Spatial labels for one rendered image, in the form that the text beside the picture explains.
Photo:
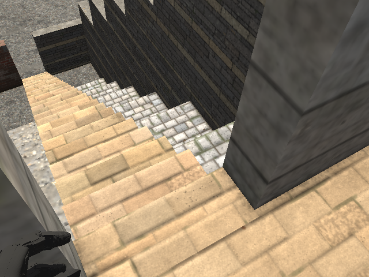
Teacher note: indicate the stairs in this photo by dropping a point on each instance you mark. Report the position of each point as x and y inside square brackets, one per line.
[104, 166]

